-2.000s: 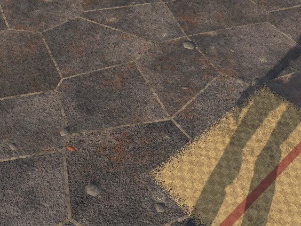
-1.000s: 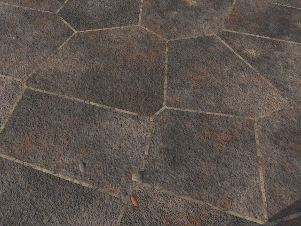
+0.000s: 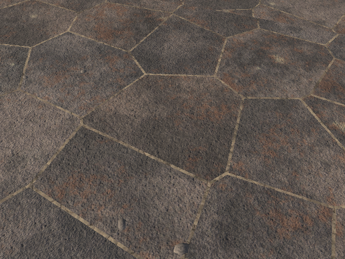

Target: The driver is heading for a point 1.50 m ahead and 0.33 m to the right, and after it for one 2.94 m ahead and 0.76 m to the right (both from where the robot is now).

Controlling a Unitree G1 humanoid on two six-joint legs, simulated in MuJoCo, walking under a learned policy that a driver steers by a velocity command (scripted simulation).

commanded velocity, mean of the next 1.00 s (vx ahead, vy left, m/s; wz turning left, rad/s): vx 0.34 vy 0.00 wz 0.01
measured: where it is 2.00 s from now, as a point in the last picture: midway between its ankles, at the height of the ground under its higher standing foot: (179, 181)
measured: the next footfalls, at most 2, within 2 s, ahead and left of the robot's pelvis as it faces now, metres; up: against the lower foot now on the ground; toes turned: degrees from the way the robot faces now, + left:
left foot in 0.82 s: +0.42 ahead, +0.06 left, +0.00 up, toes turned +4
right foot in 1.38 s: +0.73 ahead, -0.09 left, +0.00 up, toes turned -4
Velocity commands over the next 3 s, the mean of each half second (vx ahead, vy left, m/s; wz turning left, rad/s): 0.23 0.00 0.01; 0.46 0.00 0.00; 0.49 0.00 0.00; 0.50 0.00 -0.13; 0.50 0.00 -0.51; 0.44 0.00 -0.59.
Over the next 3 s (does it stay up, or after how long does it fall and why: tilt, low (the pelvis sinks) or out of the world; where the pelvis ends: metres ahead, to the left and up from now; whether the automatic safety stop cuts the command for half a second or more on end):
stays up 1.41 -0.16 -0.02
